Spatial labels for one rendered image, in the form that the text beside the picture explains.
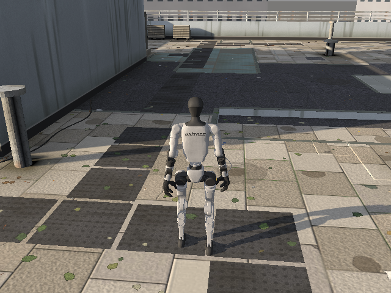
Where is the left robot upper arm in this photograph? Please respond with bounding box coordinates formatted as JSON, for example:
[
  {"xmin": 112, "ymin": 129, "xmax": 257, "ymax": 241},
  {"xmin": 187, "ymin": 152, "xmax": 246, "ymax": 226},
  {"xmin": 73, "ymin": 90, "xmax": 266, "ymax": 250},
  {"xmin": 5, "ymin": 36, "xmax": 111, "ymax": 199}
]
[{"xmin": 169, "ymin": 123, "xmax": 183, "ymax": 158}]

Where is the left robot hand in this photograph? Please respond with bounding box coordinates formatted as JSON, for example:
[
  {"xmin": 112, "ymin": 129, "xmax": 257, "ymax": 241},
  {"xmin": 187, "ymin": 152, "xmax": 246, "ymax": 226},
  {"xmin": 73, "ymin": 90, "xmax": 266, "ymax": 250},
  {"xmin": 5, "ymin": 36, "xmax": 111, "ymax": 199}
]
[{"xmin": 163, "ymin": 179, "xmax": 177, "ymax": 197}]

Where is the left robot shin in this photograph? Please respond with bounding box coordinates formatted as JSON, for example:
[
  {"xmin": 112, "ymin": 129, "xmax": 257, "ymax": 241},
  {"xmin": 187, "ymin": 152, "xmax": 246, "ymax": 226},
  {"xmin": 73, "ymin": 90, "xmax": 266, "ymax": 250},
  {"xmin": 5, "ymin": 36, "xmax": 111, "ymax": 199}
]
[{"xmin": 177, "ymin": 200, "xmax": 186, "ymax": 240}]

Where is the right robot forearm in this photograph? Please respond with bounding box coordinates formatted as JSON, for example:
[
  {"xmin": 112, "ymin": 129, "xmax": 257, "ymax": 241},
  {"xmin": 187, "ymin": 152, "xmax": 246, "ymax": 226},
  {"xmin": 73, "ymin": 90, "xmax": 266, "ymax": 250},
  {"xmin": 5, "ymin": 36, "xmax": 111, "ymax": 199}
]
[{"xmin": 217, "ymin": 148, "xmax": 228, "ymax": 177}]

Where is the right robot upper arm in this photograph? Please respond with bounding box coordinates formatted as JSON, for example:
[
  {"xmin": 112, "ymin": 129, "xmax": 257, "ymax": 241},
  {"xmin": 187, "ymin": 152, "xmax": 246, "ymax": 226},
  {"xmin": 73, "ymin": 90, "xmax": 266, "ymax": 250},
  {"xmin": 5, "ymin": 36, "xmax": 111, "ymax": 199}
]
[{"xmin": 208, "ymin": 123, "xmax": 223, "ymax": 157}]

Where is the humanoid robot head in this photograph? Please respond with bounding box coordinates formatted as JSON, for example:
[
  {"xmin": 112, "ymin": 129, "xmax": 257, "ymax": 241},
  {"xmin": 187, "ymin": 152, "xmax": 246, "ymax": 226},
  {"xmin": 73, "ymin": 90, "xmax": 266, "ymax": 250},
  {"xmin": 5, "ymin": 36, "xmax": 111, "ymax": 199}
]
[{"xmin": 185, "ymin": 97, "xmax": 206, "ymax": 126}]

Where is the left robot forearm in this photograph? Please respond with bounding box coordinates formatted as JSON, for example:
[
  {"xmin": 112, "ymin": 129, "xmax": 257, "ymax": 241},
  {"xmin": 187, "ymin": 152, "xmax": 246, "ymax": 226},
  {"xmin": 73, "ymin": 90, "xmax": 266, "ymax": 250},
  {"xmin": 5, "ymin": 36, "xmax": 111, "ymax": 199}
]
[{"xmin": 164, "ymin": 149, "xmax": 175, "ymax": 181}]

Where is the right robot hand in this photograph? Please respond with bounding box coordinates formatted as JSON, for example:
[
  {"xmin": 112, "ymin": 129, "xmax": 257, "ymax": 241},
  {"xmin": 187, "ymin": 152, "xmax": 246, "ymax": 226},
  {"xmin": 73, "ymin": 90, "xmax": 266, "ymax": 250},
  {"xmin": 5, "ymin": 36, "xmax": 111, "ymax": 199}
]
[{"xmin": 216, "ymin": 176, "xmax": 230, "ymax": 192}]

